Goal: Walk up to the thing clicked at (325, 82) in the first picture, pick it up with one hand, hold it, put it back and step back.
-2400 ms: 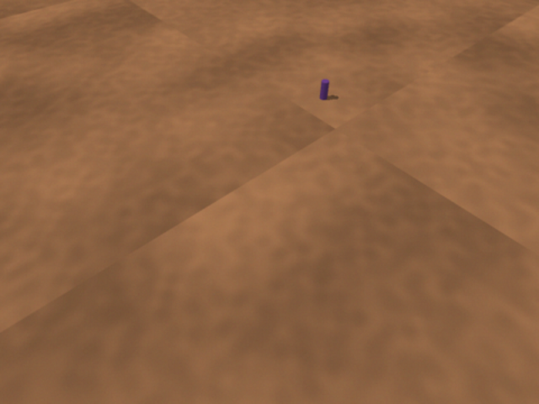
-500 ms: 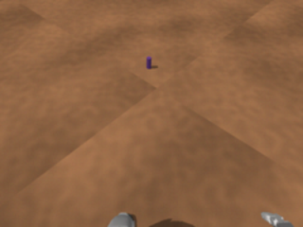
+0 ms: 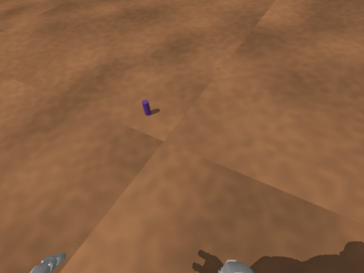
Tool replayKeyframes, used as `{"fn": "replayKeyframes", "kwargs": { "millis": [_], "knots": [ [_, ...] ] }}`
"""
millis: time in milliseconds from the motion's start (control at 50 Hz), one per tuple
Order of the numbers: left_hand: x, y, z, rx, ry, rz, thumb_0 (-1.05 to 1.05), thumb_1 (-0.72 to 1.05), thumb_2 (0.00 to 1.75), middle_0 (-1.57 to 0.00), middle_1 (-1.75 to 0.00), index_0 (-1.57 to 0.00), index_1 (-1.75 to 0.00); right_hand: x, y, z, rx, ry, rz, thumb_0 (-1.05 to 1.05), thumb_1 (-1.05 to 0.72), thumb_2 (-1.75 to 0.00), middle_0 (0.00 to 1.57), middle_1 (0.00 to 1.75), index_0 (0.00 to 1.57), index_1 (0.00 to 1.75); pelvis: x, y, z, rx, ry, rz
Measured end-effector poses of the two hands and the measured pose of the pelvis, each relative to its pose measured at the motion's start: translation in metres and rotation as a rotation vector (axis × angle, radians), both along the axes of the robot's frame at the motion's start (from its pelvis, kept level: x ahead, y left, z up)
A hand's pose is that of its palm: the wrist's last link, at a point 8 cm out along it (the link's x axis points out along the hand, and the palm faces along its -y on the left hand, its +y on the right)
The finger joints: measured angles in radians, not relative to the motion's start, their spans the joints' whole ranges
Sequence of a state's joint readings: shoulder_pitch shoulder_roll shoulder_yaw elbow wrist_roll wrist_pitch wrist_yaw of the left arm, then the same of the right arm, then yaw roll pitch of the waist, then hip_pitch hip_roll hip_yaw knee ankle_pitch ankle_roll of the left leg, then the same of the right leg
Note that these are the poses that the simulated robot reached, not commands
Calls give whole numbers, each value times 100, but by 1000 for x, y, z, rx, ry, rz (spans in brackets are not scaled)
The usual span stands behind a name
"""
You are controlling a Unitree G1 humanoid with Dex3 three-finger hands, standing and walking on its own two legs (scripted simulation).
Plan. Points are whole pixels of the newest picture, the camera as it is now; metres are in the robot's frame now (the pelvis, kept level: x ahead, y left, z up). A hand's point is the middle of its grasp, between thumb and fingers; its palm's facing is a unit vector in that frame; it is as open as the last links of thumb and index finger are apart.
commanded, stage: walk up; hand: left
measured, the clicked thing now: (146, 107) +1.40 +0.26 -0.69
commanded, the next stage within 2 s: none
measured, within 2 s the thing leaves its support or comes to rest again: neither
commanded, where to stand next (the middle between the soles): +1.13 +0.08 m, yaw +1 degrees
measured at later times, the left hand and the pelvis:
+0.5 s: hand (71, 241) +0.26 +0.31 -0.14, palm faces +0.04 -0.93 -0.37, open 7.4 cm; pelvis +0.26 +0.02 +0.01, yaw +2 degrees
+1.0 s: hand (102, 137) +0.60 +0.28 -0.11, palm faces -0.04 -0.92 -0.40, open 7.4 cm; pelvis +0.49 +0.01 +0.00, yaw +1 degrees
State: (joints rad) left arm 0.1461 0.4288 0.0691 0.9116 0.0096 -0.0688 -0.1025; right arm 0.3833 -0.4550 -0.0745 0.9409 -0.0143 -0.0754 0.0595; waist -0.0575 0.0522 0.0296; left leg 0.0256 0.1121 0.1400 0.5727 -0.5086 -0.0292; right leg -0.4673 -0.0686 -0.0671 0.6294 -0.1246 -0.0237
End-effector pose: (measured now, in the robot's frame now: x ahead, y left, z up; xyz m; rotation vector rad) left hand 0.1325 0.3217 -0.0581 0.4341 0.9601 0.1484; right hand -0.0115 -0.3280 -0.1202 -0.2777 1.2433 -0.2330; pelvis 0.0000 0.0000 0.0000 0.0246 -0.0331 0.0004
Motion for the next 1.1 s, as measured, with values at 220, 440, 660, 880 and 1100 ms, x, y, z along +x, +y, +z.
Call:
{"fn": "replayKeyframes", "kwargs": {
  "millis": [220, 440, 660, 880, 1100],
  "knots": [
    [33, -32, 6, -41, 96, 110, 1, 91, 90, -20, -30, -21, -30, 190, -2, 31, 34, -137, 110, 1, -91, -90, 21, 30, 21, 30, 104, -17, 29, -10, -15, -12],
    [86, 15, -27, -52, 216, 198, 1, 90, 90, -20, -30, -21, -30, 342, 18, 49, -36, -126, 201, 1, -91, -90, 21, 30, 20, 30, 221, 10, 17, -73, 16, 34],
    [232, 43, -32, -84, 205, 138, 1, 91, 90, -20, -30, -20, -30, 437, 66, 63, -45, -200, 146, 1, -91, -90, 21, 30, 21, 30, 330, 45, 25, -33, -2, 27],
    [381, 26, -14, -57, 131, 59, 1, 91, 90, -20, -30, -20, -30, 470, 45, 38, -11, -78, 65, 1, -90, -90, 21, 30, 21, 30, 429, 31, 22, 15, -16, 11],
    [474, -20, 4, -30, 21, 101, 1, 91, 90, -20, -30, -21, -30, 576, 14, 10, 36, -36, 99, 1, -91, -90, 21, 30, 20, 30, 521, -3, 19, 16, -37, 29]
  ]
}}
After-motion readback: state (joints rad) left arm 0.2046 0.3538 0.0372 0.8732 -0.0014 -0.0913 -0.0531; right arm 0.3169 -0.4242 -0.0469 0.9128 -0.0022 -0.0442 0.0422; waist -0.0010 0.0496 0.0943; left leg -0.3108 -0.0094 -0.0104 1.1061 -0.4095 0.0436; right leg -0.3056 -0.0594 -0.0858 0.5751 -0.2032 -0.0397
